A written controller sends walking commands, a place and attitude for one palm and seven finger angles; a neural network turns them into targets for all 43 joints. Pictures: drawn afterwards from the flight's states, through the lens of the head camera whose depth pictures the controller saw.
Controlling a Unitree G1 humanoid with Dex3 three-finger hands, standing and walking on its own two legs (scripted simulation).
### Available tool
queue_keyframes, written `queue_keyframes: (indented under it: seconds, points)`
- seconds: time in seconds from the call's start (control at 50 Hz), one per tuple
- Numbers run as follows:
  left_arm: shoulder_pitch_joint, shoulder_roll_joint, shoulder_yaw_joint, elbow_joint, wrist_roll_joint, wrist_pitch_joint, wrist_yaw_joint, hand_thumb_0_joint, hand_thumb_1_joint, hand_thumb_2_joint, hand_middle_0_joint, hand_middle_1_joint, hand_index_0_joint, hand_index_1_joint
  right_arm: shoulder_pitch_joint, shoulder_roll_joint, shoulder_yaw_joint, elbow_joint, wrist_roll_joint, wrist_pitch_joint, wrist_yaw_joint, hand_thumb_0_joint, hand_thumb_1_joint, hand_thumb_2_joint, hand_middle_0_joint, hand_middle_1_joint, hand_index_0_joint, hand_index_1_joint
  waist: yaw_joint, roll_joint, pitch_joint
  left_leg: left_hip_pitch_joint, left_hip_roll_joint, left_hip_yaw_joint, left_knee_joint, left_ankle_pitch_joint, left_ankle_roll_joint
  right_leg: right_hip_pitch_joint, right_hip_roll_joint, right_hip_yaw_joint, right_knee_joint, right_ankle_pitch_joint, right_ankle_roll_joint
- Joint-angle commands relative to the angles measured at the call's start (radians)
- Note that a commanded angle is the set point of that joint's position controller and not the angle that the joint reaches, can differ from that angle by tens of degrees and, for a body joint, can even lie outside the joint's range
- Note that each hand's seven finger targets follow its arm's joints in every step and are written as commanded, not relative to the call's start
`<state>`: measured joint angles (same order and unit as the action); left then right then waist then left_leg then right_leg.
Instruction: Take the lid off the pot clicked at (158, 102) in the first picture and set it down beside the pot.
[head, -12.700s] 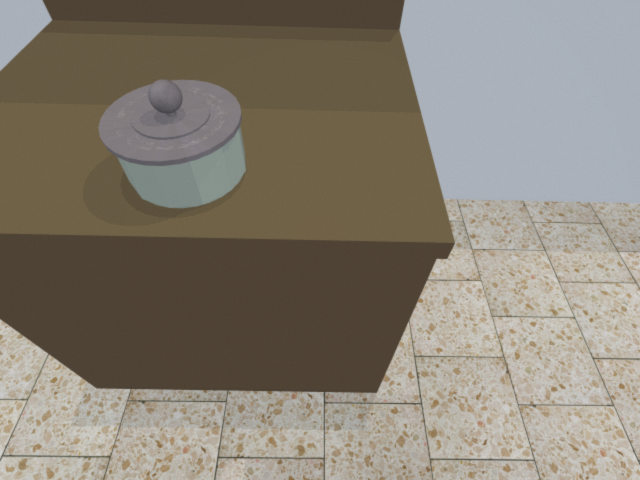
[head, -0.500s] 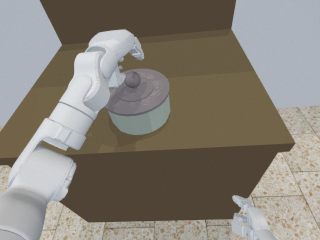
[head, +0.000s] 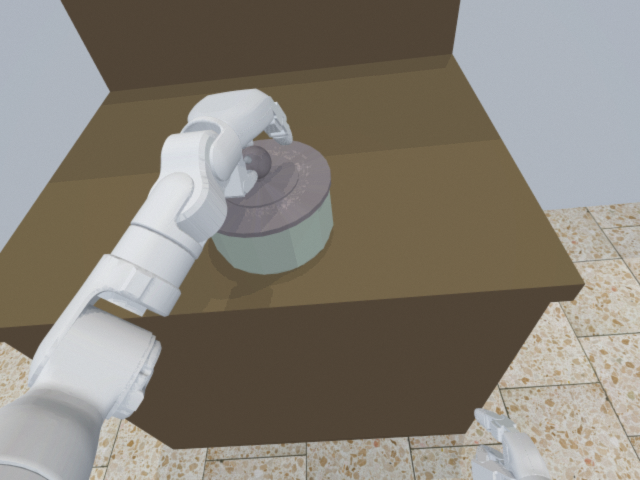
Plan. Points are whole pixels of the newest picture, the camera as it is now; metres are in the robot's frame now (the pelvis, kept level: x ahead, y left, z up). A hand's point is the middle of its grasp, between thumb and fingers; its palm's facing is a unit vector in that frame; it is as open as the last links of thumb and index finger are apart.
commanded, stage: lower the open fingers around the knob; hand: left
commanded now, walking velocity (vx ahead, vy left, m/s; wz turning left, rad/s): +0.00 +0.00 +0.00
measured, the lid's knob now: (254, 162) +0.48 +0.09 +0.17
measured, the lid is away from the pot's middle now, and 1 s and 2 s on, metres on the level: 0.00 0.00 0.01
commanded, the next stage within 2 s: close the fingers and squeeze the knob in 0.50 s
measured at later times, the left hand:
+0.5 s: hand (247, 172) +0.44 +0.09 +0.18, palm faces -0.19 -0.08 -0.98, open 9.7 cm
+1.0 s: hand (244, 174) +0.44 +0.10 +0.17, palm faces -0.19 -0.09 -0.98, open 8.9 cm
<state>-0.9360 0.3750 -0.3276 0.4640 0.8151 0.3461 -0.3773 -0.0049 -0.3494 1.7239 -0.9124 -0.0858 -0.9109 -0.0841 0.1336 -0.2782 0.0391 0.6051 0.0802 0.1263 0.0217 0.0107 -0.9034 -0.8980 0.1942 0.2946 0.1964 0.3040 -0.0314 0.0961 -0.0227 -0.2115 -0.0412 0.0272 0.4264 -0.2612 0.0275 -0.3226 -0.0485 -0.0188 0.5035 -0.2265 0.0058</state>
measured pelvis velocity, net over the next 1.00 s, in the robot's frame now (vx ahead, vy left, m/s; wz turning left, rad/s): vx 0.00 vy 0.00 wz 0.01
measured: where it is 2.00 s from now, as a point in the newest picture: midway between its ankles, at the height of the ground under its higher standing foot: outside the picture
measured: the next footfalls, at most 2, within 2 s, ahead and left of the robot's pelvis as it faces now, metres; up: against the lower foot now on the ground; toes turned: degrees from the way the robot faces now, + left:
none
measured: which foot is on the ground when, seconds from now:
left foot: down 0.00-1.00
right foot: down 0.00-1.00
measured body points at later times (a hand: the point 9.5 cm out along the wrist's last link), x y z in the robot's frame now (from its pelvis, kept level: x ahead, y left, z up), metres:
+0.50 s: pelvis +0.00 +0.00 +0.00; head +0.02 -0.05 +0.45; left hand +0.45 +0.09 +0.23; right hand +0.17 -0.23 -0.12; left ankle -0.03 +0.11 -0.74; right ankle +0.02 -0.12 -0.74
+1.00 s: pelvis +0.00 +0.00 +0.00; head +0.02 -0.04 +0.45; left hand +0.45 +0.10 +0.23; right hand +0.17 -0.23 -0.12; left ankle -0.03 +0.11 -0.74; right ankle +0.02 -0.12 -0.74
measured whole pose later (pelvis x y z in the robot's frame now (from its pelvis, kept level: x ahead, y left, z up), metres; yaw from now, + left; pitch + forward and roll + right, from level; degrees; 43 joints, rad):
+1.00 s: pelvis +0.00 +0.00 +0.00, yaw +1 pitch +3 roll +1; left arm -0.94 0.34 -0.36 0.55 0.82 0.36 -0.35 0.00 -0.13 1.37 -0.89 -0.19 -0.89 -0.19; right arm 0.13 -0.27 0.04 0.62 0.08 0.12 0.02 0.01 -0.90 -0.90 0.19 0.29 0.20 0.30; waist -0.03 0.09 -0.03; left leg -0.22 -0.04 0.02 0.43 -0.26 0.03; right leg -0.32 -0.05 -0.03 0.49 -0.23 0.01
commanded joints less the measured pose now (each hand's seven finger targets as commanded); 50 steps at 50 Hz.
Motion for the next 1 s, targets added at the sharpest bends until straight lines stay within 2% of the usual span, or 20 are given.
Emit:
queue_keyframes:
  seconds: [0.0,0.04,0.08,0.12,0.18,0.22,0.28,0.36,0.4,0.46,0.52,0.54,0.58,0.6,0.64,0.68,0.8,0.84,0.92,0.98]
  points:
    - [-0.495,0.2,0.121,-0.197,0.022,-0.002,0.05,0.0,-0.354,1.723,-0.903,-0.081,-0.903,-0.081,-0.136,-0.084,-0.035,-0.162,0.005,-0.043,0.003,0.0,-0.9,-0.9,0.2,0.3,0.2,0.3,0.015,-0.164,-0.408,0.036,-0.006,-0.006,-0.036,0.301,0.024,0.269,0.027,-0.023,-0.016,0.336,-0.039]
    - [-0.489,0.147,0.074,-0.181,0.022,0.005,0.051,0.0,-0.354,1.723,-0.903,-0.081,-0.903,-0.081,-0.139,-0.077,-0.035,-0.16,0.008,-0.042,0.005,0.0,-0.9,-0.9,0.2,0.3,0.2,0.3,0.006,-0.157,-0.391,0.043,-0.006,-0.011,-0.03,0.309,0.024,0.245,0.029,-0.029,-0.017,0.333,-0.041]
    - [-0.477,0.176,0.109,-0.131,0.009,0.01,0.061,0.0,-0.354,1.723,-0.903,-0.081,-0.903,-0.081,-0.121,-0.094,-0.04,-0.143,0.007,-0.036,-0.001,0.0,-0.9,-0.9,0.2,0.3,0.2,0.3,0.0,-0.164,-0.349,0.028,-0.005,-0.011,-0.031,0.269,0.025,0.222,0.03,-0.03,-0.032,0.301,-0.042]
    - [-0.536,0.214,0.13,-0.132,0.031,0.01,0.069,0.0,-0.354,1.723,-0.903,-0.081,-0.903,-0.081,-0.123,-0.087,-0.031,-0.137,0.004,-0.04,-0.012,0.0,-0.9,-0.9,0.2,0.3,0.2,0.3,0.003,-0.174,-0.372,0.019,-0.009,-0.009,-0.037,0.25,0.025,0.245,0.031,-0.026,-0.027,0.294,-0.038]
    - [-0.508,0.164,0.097,-0.164,0.012,0.004,0.07,0.0,-0.354,1.723,-0.903,-0.081,-0.903,-0.081,-0.123,-0.085,-0.039,-0.144,0.002,-0.049,-0.007,0.0,-0.9,-0.9,0.2,0.3,0.2,0.3,0.003,-0.138,-0.425,0.051,-0.012,-0.018,-0.023,0.306,0.027,0.265,0.026,-0.024,-0.018,0.345,-0.043]
    - [-0.476,0.145,0.081,-0.11,0.028,0.016,0.066,0.0,-0.354,1.723,-0.903,-0.081,-0.903,-0.081,-0.126,-0.078,-0.035,-0.14,0.002,-0.044,-0.004,0.0,-0.9,-0.9,0.2,0.3,0.2,0.3,0.002,-0.162,-0.397,0.035,-0.01,-0.017,-0.027,0.297,0.024,0.253,0.03,-0.028,-0.019,0.339,-0.041]
    - [-0.521,0.159,0.09,-0.104,0.017,0.014,0.072,0.0,-0.354,1.723,-0.903,-0.081,-0.903,-0.081,-0.121,-0.089,-0.037,-0.129,0.004,-0.041,-0.007,0.0,-0.9,-0.9,0.2,0.3,0.2,0.3,-0.008,-0.154,-0.365,0.027,-0.011,-0.017,-0.03,0.263,0.024,0.231,0.028,-0.029,-0.027,0.312,-0.042]
    - [-0.541,0.142,0.07,-0.096,0.032,0.016,0.074,0.0,-0.354,1.723,-0.903,-0.081,-0.903,-0.081,-0.123,-0.077,-0.03,-0.128,0.002,-0.048,-0.009,0.0,-0.9,-0.9,0.2,0.3,0.2,0.3,-0.003,-0.14,-0.392,0.037,-0.014,-0.023,-0.031,0.292,0.023,0.247,0.031,-0.028,-0.018,0.334,-0.042]
    - [-0.516,0.194,0.12,-0.11,0.029,0.008,0.077,0.0,-0.354,1.723,-0.903,-0.081,-0.903,-0.081,-0.123,-0.078,-0.032,-0.135,-0.004,-0.051,-0.009,0.0,-0.9,-0.9,0.2,0.3,0.2,0.3,0.01,-0.15,-0.429,0.038,-0.014,-0.022,-0.031,0.301,0.026,0.285,0.029,-0.023,-0.016,0.348,-0.041]
    - [-0.503,0.131,0.073,-0.057,0.03,0.017,0.07,0.0,-0.354,1.723,-0.903,-0.081,-0.903,-0.081,-0.118,-0.077,-0.033,-0.126,0.002,-0.046,-0.009,0.0,-0.9,-0.9,0.2,0.3,0.2,0.3,-0.003,-0.178,-0.364,0.02,-0.011,-0.016,-0.035,0.283,0.025,0.245,0.03,-0.03,-0.026,0.337,-0.038]
    - [-0.51,0.19,0.125,-0.094,0.028,0.008,0.073,0.0,-0.354,1.723,-0.903,-0.081,-0.903,-0.081,-0.121,-0.082,-0.035,-0.134,-0.002,-0.05,-0.01,0.0,-0.9,-0.9,0.2,0.3,0.2,0.3,0.01,-0.179,-0.396,0.027,-0.012,-0.018,-0.034,0.292,0.028,0.275,0.029,-0.025,-0.022,0.348,-0.039]
    - [-0.526,0.158,0.091,-0.118,0.03,0.007,0.069,0.0,-0.354,1.723,-0.903,-0.081,-0.903,-0.081,-0.123,-0.078,-0.034,-0.135,-0.001,-0.052,-0.009,0.0,-0.9,-0.9,0.2,0.3,0.2,0.3,0.004,-0.165,-0.412,0.041,-0.014,-0.016,-0.033,0.31,0.028,0.275,0.028,-0.024,-0.018,0.367,-0.038]
    - [-0.504,0.17,0.107,-0.095,0.021,0.005,0.069,0.0,-0.354,1.723,-0.903,-0.081,-0.903,-0.081,-0.114,-0.088,-0.04,-0.13,-0.002,-0.05,-0.008,0.0,-0.9,-0.9,0.2,0.3,0.2,0.3,0.0,-0.166,-0.391,0.037,-0.011,-0.019,-0.028,0.31,0.028,0.262,0.028,-0.026,-0.024,0.361,-0.041]
    - [-0.524,0.163,0.096,-0.101,0.028,0.007,0.069,0.0,-0.263,1.423,-0.854,-0.081,-0.854,-0.081,-0.116,-0.08,-0.035,-0.131,0.0,-0.049,-0.006,0.0,-0.9,-0.9,0.2,0.3,0.2,0.3,0.001,-0.159,-0.389,0.033,-0.011,-0.018,-0.038,0.291,0.025,0.258,0.03,-0.028,-0.024,0.34,-0.039]
    - [-0.501,0.131,0.075,-0.111,0.027,0.008,0.069,0.0,-0.239,1.413,-0.868,-0.081,-0.868,-0.081,-0.117,-0.077,-0.036,-0.135,0.0,-0.053,-0.003,0.0,-0.9,-0.9,0.2,0.3,0.2,0.3,0.004,-0.147,-0.392,0.048,-0.013,-0.023,-0.032,0.319,0.027,0.253,0.032,-0.03,-0.02,0.354,-0.043]
    - [-0.479,0.186,0.129,-0.082,0.018,0.008,0.072,0.0,-0.214,1.403,-0.881,-0.081,-0.881,-0.081,-0.108,-0.095,-0.04,-0.127,-0.003,-0.045,-0.006,0.0,-0.9,-0.9,0.2,0.3,0.2,0.3,0.006,-0.166,-0.376,0.026,-0.009,-0.022,-0.034,0.3,0.026,0.258,0.028,-0.029,-0.028,0.348,-0.043]
    - [-0.542,0.179,0.108,-0.141,0.029,0.001,0.077,0.0,-0.139,1.364,-0.922,-0.081,-0.922,-0.081,-0.115,-0.08,-0.038,-0.132,-0.002,-0.054,-0.004,0.0,-0.9,-0.9,0.2,0.3,0.2,0.3,0.005,-0.137,-0.419,0.053,-0.011,-0.023,-0.034,0.308,0.025,0.265,0.032,-0.027,-0.022,0.345,-0.041]
    - [-0.5,0.136,0.077,-0.079,0.03,0.012,0.074,0.0,-0.114,1.349,-0.936,-0.081,-0.936,-0.081,-0.117,-0.08,-0.036,-0.126,0.001,-0.05,-0.002,0.0,-0.9,-0.9,0.2,0.3,0.2,0.3,0.0,-0.158,-0.361,0.033,-0.009,-0.022,-0.037,0.286,0.023,0.228,0.035,-0.035,-0.026,0.319,-0.043]
    - [-0.541,0.137,0.074,-0.084,0.026,0.01,0.078,0.0,-0.062,1.315,-0.833,-0.372,-0.833,-0.372,-0.115,-0.08,-0.035,-0.129,0.001,-0.047,-0.007,0.0,-0.9,-0.9,0.2,0.3,0.2,0.3,-0.004,-0.152,-0.367,0.032,-0.011,-0.025,-0.039,0.269,0.024,0.23,0.034,-0.033,-0.028,0.306,-0.043]
    - [-0.566,0.195,0.123,-0.133,0.021,-0.001,0.085,0.0,-0.022,1.287,-0.808,-0.476,-0.808,-0.476,-0.112,-0.089,-0.04,-0.128,-0.005,-0.055,-0.012,0.0,-0.9,-0.9,0.2,0.3,0.2,0.3,0.001,-0.137,-0.427,0.056,-0.012,-0.029,-0.028,0.302,0.028,0.26,0.029,-0.025,-0.022,0.342,-0.045]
